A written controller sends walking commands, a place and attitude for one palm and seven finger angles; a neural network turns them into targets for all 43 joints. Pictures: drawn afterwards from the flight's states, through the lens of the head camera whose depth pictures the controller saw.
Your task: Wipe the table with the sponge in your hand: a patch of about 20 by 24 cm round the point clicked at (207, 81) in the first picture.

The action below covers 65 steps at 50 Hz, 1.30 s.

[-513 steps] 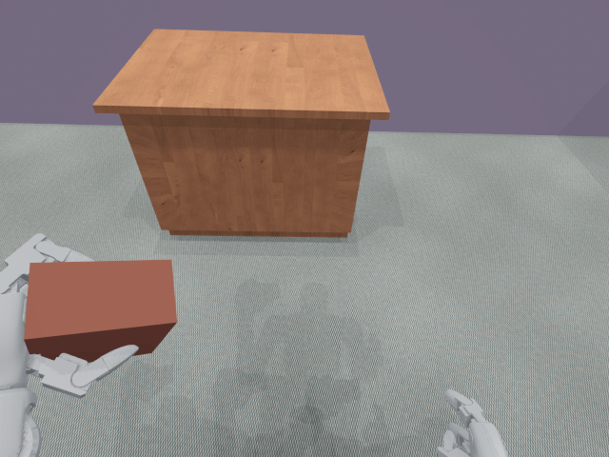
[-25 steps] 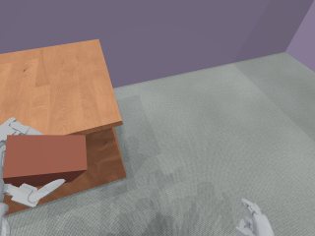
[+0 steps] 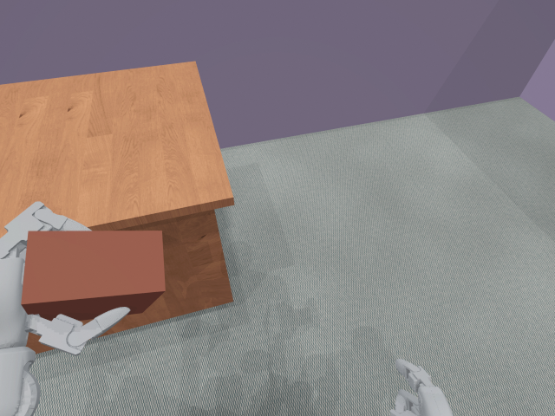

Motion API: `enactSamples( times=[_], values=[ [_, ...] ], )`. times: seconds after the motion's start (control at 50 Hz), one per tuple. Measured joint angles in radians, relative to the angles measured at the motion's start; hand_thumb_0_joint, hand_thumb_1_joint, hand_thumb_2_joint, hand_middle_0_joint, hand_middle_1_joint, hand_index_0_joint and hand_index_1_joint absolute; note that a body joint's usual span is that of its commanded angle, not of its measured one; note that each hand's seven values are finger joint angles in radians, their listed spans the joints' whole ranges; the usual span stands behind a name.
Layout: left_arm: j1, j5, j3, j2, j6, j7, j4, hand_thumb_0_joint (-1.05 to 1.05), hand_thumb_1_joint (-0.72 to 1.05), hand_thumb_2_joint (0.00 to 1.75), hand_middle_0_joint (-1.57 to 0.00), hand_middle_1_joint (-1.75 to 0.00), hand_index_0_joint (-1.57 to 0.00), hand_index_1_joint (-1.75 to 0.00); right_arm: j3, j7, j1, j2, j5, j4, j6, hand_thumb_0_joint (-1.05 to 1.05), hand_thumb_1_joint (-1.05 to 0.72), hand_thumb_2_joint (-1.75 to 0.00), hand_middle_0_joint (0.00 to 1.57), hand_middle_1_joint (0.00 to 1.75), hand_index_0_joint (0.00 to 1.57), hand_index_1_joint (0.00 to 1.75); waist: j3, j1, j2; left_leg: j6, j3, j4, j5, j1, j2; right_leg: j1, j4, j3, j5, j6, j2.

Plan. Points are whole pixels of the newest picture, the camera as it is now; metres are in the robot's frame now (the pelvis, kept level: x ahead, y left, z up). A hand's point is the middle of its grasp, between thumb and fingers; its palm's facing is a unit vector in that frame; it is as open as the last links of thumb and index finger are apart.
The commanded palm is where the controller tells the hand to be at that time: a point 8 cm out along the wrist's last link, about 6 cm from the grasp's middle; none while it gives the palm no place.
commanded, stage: look again from close up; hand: left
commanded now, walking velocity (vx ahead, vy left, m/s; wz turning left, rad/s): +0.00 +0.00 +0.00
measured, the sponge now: (114, 278) +0.23 +0.20 +0.15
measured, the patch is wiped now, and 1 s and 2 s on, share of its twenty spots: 0.00 0.00 0.00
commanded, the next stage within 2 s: shuffle to correct the standing spot in 0.34 s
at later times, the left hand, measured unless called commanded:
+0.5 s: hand (17, 276) +0.22 +0.29 +0.16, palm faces +0.36 -0.85 -0.38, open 10.5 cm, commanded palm +0.17 +0.31 +0.19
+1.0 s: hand (21, 244) +0.26 +0.30 +0.17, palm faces +0.29 -0.87 -0.40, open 10.5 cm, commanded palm +0.20 +0.34 +0.19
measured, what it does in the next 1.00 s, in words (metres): shifts its weight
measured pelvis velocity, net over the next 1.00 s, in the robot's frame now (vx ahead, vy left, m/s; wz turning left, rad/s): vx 0.02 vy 0.08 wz -0.07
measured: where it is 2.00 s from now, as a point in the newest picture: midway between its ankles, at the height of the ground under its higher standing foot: outside the picture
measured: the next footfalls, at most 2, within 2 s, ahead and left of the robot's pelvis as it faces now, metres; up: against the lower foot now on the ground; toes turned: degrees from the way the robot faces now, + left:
left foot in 1.62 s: +0.11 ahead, +0.30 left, +0.00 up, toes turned -4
right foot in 1.74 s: +0.05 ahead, +0.00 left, +0.00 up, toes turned -10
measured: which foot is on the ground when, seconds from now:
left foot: down 0.00-1.00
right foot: down 0.00-1.00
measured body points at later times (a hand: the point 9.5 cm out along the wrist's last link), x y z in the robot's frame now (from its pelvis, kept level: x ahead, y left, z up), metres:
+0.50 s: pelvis -0.01 +0.04 +0.01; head +0.01 +0.07 +0.46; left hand +0.20 +0.33 +0.18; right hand +0.17 -0.18 -0.06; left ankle +0.01 +0.13 -0.73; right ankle +0.02 -0.09 -0.73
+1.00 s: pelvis +0.02 +0.08 +0.00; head +0.04 +0.09 +0.45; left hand +0.23 +0.35 +0.19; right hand +0.18 -0.17 -0.07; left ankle +0.01 +0.13 -0.73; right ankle +0.02 -0.09 -0.73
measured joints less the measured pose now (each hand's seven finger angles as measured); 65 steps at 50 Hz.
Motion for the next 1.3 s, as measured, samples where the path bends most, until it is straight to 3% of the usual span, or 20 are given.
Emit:
enactSamples(
  times=[0.02, 0.08, 0.12, 0.16, 0.2, 0.24, 0.3, 0.34, 0.4, 0.48, 0.6, 0.66, 0.74, 0.92, 1.0, 1.12, 1.24, 1.3],
  values=[
    [0.012, -0.002, 0.006, 0.009, -0.004, 0.0, -0.011, -0.01, -0.52, 1.01, -0.68, -1.37, -0.69, -1.36, -0.004, -0.002, -0.003, -0.004, -0.001, -0.001, 0.004, 0.01, -0.9, -0.9, 0.21, 0.3, 0.21, 0.3, 0.008, -0.003, -0.007, 0.001, 0.004, -0.025, 0.052, 0.012, -0.003, 0.003, 0.002, 0.003, -0.001, 0.004, -0.003],
    [0.049, -0.004, 0.033, 0.034, -0.018, -0.002, -0.015, -0.01, -0.52, 1.01, -0.68, -1.37, -0.69, -1.36, -0.017, -0.012, 0.001, -0.013, 0.0, -0.01, 0.015, 0.01, -0.9, -0.9, 0.21, 0.3, 0.21, 0.3, 0.01, -0.001, -0.027, 0.006, 0.024, -0.058, 0.051, 0.036, -0.011, 0.014, -0.019, 0.023, 0.008, 0.016, -0.009],
    [-0.075, 0.04, 0.073, 0.126, -0.038, -0.055, 0.052, -0.01, -0.52, 1.01, -0.68, -1.37, -0.69, -1.36, -0.051, -0.016, 0.037, -0.018, -0.013, -0.018, -0.033, 0.01, -0.9, -0.9, 0.21, 0.3, 0.21, 0.29, 0.018, 0.044, -0.025, 0.014, 0.013, -0.015, 0.042, -0.003, 0.001, 0.008, -0.039, 0.012, 0.024, 0.011, 0.003],
    [-0.204, 0.027, 0.124, 0.163, -0.072, -0.066, 0.162, -0.01, -0.52, 1.01, -0.68, -1.37, -0.69, -1.36, -0.055, -0.002, 0.039, -0.033, -0.001, -0.012, -0.059, 0.01, -0.9, -0.9, 0.21, 0.3, 0.21, 0.29, 0.034, 0.072, -0.031, 0.016, -0.003, -0.009, 0.047, -0.007, -0.001, 0.007, -0.048, 0.019, 0.038, 0.007, 0.009],
    [-0.247, -0.002, 0.157, 0.129, -0.069, -0.044, 0.208, -0.01, -0.52, 1.01, -0.68, -1.37, -0.69, -1.36, -0.055, 0.02, 0.029, -0.051, 0.011, -0.018, -0.075, 0.01, -0.9, -0.9, 0.2, 0.3, 0.21, 0.29, 0.043, 0.058, -0.033, 0.008, -0.001, -0.06, 0.042, 0.026, -0.011, 0.015, -0.059, 0.034, 0.049, 0.016, 0.004],
    [-0.216, -0.018, 0.149, 0.074, -0.058, -0.025, 0.182, -0.01, -0.52, 1.01, -0.68, -1.37, -0.69, -1.36, -0.059, 0.035, 0.02, -0.059, 0.015, -0.032, -0.086, 0.01, -0.9, -0.9, 0.2, 0.3, 0.21, 0.29, 0.045, 0.038, -0.04, 0.02, 0.016, -0.091, 0.066, 0.047, -0.027, 0.026, -0.073, 0.051, 0.059, 0.032, -0.01],
    [-0.101, -0.016, 0.077, 0.014, -0.061, -0.031, 0.101, -0.01, -0.52, 1.01, -0.68, -1.37, -0.69, -1.36, -0.06, 0.041, 0.016, -0.058, 0.016, -0.06, -0.096, 0.01, -0.9, -0.9, 0.2, 0.3, 0.21, 0.29, 0.033, 0.012, -0.046, 0.04, 0.036, -0.109, 0.074, 0.058, -0.043, 0.026, -0.078, 0.071, 0.064, 0.049, -0.025],
    [-0.036, -0.008, 0.03, 0.006, -0.069, -0.048, 0.064, -0.01, -0.52, 1.01, -0.68, -1.37, -0.69, -1.36, -0.055, 0.036, 0.015, -0.046, 0.014, -0.072, -0.098, 0.01, -0.9, -0.9, 0.2, 0.3, 0.2, 0.29, 0.027, 0.005, -0.055, 0.047, 0.04, -0.11, 0.073, 0.058, -0.05, 0.023, -0.074, 0.076, 0.062, 0.055, -0.032],
    [0.002, -0.001, 0.016, 0.034, -0.073, -0.065, 0.046, -0.01, -0.52, 1.01, -0.68, -1.37, -0.69, -1.36, -0.039, 0.023, 0.017, -0.019, 0.009, -0.079, -0.096, 0.01, -0.9, -0.9, 0.2, 0.3, 0.2, 0.29, 0.027, 0.012, -0.072, 0.05, 0.037, -0.109, 0.073, 0.058, -0.054, 0.027, -0.076, 0.073, 0.062, 0.058, -0.036],
    [-0.041, -0.004, 0.057, 0.052, -0.072, -0.056, 0.065, -0.01, -0.52, 1.01, -0.68, -1.37, -0.69, -1.36, -0.015, 0.017, 0.018, 0.004, 0.002, -0.07, -0.102, 0.01, -0.9, -0.9, 0.2, 0.3, 0.2, 0.29, 0.03, 0.044, -0.077, 0.052, 0.029, -0.108, 0.073, 0.06, -0.053, 0.04, -0.094, 0.065, 0.07, 0.06, -0.035],
    [-0.108, -0.003, 0.059, -0.013, -0.065, -0.032, 0.076, -0.01, -0.52, 1.01, -0.68, -1.37, -0.69, -1.36, 0.009, 0.031, 0.004, 0.002, -0.014, -0.054, -0.107, 0.01, -0.9, -0.9, 0.21, 0.3, 0.21, 0.3, 0.008, 0.077, -0.054, 0.059, 0.036, -0.104, 0.063, 0.066, -0.049, 0.058, -0.125, 0.072, 0.082, 0.067, -0.029],
    [-0.112, 0.002, 0.031, -0.034, -0.057, -0.035, 0.084, -0.01, -0.52, 1.01, -0.68, -1.37, -0.69, -1.36, 0.012, 0.033, -0.008, -0.003, -0.02, -0.061, -0.096, 0.01, -0.9, -0.9, 0.21, 0.3, 0.21, 0.3, -0.004, 0.073, -0.045, 0.066, 0.047, -0.105, 0.056, 0.07, -0.051, 0.059, -0.128, 0.083, 0.081, 0.072, -0.031],
    [-0.099, 0.003, 0.018, -0.019, -0.043, -0.046, 0.096, -0.01, -0.52, 1.01, -0.68, -1.37, -0.69, -1.36, 0.009, 0.031, -0.023, -0.01, -0.021, -0.085, -0.074, 0.01, -0.9, -0.9, 0.21, 0.3, 0.21, 0.3, -0.005, 0.049, -0.04, 0.075, 0.063, -0.1, 0.044, 0.072, -0.056, 0.052, -0.113, 0.099, 0.07, 0.079, -0.036],
    [-0.032, -0.019, 0.066, 0.051, -0.055, -0.052, 0.025, -0.01, -0.52, 1.01, -0.68, -1.37, -0.69, -1.36, -0.021, 0.035, -0.012, -0.041, -0.007, -0.112, -0.039, 0.01, -0.9, -0.9, 0.21, 0.3, 0.21, 0.3, 0.017, 0.009, -0.043, 0.09, 0.075, -0.04, -0.005, 0.057, -0.073, 0.024, -0.029, 0.113, 0.014, 0.091, -0.055],
    [-0.013, -0.023, 0.075, 0.056, -0.071, -0.047, 0.004, -0.01, -0.52, 1.01, -0.68, -1.37, -0.69, -1.36, -0.035, 0.036, -0.003, -0.053, 0.001, -0.102, -0.025, 0.01, -0.9, -0.9, 0.21, 0.3, 0.21, 0.3, 0.019, 0.011, -0.041, 0.097, 0.076, -0.008, -0.024, 0.043, -0.081, 0.007, 0.008, 0.116, -0.006, 0.097, -0.065],
    [-0.018, -0.02, 0.075, 0.044, -0.069, -0.041, 0.018, -0.01, -0.52, 1.01, -0.68, -1.37, -0.69, -1.36, -0.041, 0.035, 0.005, -0.05, 0.007, -0.092, -0.015, 0.01, -0.9, -0.9, 0.21, 0.3, 0.21, 0.29, 0.028, 0.021, -0.031, 0.111, 0.081, 0.02, -0.038, 0.036, -0.096, -0.012, 0.065, 0.115, -0.034, 0.077, -0.082],
    [-0.031, -0.018, 0.072, 0.031, -0.074, -0.032, 0.013, -0.01, -0.52, 1.01, -0.68, -1.37, -0.7, -1.36, -0.031, 0.042, -0.006, -0.035, 0.005, -0.078, -0.005, 0.01, -0.9, -0.9, 0.21, 0.3, 0.21, 0.29, 0.026, 0.028, -0.021, 0.104, 0.08, 0.063, -0.054, 0.005, -0.097, -0.031, 0.085, 0.114, -0.041, 0.108, -0.087],
    [-0.038, -0.02, 0.075, 0.024, -0.071, -0.034, 0.013, -0.01, -0.52, 1.01, -0.68, -1.37, -0.7, -1.36, -0.027, 0.039, -0.016, -0.026, 0.005, -0.076, -0.001, 0.01, -0.9, -0.9, 0.21, 0.3, 0.21, 0.3, 0.032, 0.039, -0.028, 0.118, 0.101, 0.044, -0.046, 0.022, -0.104, -0.048, 0.125, 0.125, -0.049, 0.078, -0.09]
  ],
)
